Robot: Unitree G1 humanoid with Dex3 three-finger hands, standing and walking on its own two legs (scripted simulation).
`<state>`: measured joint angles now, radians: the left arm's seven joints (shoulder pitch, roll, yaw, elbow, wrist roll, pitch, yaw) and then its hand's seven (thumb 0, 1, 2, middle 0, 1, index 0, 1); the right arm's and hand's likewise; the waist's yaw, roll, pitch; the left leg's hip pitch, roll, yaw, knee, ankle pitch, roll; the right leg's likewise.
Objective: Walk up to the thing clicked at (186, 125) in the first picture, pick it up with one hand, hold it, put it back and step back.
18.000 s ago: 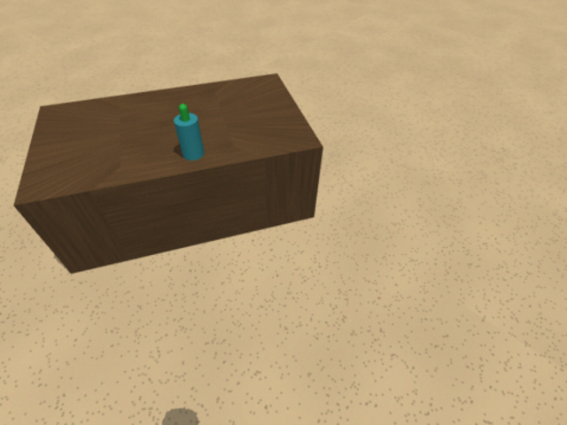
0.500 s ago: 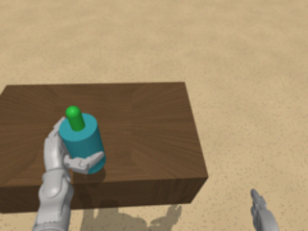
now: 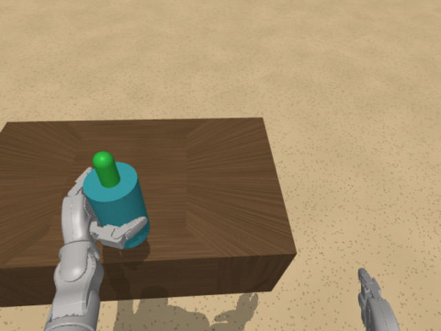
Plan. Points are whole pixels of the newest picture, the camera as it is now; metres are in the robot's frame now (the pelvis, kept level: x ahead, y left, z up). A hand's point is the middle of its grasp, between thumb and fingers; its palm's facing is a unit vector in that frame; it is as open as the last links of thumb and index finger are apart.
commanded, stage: crouch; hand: left
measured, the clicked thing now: (117, 198) +0.34 +0.17 +0.08
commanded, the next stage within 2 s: lower in 1.14 s
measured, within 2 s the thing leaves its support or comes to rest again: neither
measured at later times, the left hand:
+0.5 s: hand (121, 206) +0.40 +0.21 -0.05, palm faces +0.25 -0.97 +0.02, open 11.2 cm
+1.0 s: hand (123, 207) +0.43 +0.22 -0.10, palm faces +0.25 -0.97 +0.01, open 11.2 cm
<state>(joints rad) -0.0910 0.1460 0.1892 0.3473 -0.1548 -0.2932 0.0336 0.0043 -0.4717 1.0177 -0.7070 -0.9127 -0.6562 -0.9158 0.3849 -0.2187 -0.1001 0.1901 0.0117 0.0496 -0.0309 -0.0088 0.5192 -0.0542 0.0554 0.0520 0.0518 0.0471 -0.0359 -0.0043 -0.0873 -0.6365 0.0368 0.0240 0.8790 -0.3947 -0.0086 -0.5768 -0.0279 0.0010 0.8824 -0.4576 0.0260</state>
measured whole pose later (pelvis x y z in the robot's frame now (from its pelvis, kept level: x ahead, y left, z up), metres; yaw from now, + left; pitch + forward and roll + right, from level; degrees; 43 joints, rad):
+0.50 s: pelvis -0.02 +0.00 -0.05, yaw +0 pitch +19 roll -2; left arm -0.44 0.30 0.38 0.89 -0.12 -0.58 0.01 0.00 -0.48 1.02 -0.71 -0.90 -0.66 -0.91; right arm 0.42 -0.25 -0.08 -0.04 -0.04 0.02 0.05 -0.01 0.52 -0.05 0.06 0.05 0.05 0.05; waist -0.16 -0.04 -0.12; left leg -1.03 0.05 -0.01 1.16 -0.47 -0.01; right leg -0.94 -0.01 -0.02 1.14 -0.53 0.02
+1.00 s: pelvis -0.03 +0.01 -0.09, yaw -1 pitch +25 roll -4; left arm -0.57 0.41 0.46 1.03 -0.07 -0.62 0.00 0.00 -0.48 1.03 -0.72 -0.90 -0.66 -0.91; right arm 0.44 -0.27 -0.07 -0.17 -0.06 0.02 0.08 -0.01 0.51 -0.05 0.06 0.05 0.06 0.05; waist -0.24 -0.02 -0.15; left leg -1.28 0.06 -0.04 1.35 -0.52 0.00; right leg -1.17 0.00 -0.04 1.30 -0.57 0.03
